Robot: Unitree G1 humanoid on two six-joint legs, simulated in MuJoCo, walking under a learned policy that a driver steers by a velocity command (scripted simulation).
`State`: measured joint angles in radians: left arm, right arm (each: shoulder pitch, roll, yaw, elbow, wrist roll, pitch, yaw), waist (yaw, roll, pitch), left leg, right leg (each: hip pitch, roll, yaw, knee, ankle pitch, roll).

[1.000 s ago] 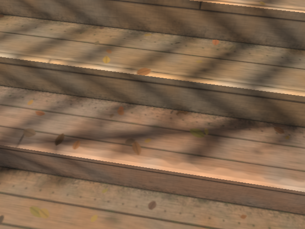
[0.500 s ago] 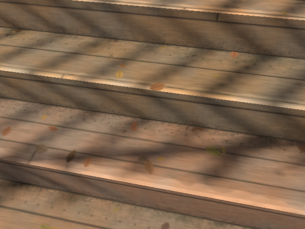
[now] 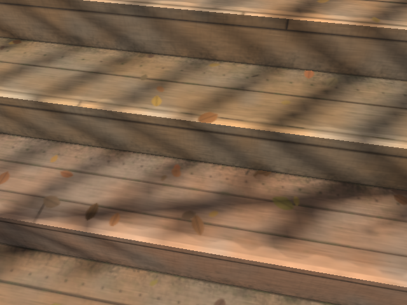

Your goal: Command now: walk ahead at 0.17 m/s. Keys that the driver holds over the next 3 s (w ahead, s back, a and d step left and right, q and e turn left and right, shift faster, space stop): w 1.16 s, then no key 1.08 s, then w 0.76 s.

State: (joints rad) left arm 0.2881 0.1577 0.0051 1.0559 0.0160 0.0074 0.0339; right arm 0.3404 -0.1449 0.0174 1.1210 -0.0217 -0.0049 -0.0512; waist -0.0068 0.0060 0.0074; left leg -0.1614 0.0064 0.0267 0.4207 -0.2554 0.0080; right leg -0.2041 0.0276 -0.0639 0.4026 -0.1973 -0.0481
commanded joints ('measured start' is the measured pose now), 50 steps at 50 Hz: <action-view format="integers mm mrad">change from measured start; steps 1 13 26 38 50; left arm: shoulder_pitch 72 141 270 85 -223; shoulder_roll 104 34 80 79 18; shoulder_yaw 19 19 11 50 -48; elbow -14 -75 78 -129 -310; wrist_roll -3 8 28 9 4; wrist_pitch -5 -84 -101 -101 -57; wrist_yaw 10 -17 -21 -133 -121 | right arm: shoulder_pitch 67 52 -570 9 204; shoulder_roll -66 -96 79 -168 -38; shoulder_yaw -4 -43 26 -52 25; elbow -36 -129 -598 -247 14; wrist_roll -9 16 2 -23 -147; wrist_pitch -10 -45 -41 -40 -92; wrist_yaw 5 5 26 99 125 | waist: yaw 5 51 33 -166 26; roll -29 82 -72 27 30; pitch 105 121 217 136 21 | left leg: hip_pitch -105 14 -1327 -304 -72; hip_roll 35 187 58 241 159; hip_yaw -52 -272 -2 -787 -205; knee -59 -100 1748 -77 -122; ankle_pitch -179 147 -472 -503 -71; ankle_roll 62 213 144 277 124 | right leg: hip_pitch -38 -107 131 -752 -1375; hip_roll -108 -41 -353 117 20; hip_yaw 151 54 204 459 231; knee -120 87 -396 1724 1869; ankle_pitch -341 -125 -196 278 221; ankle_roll -56 -109 -146 -111 -254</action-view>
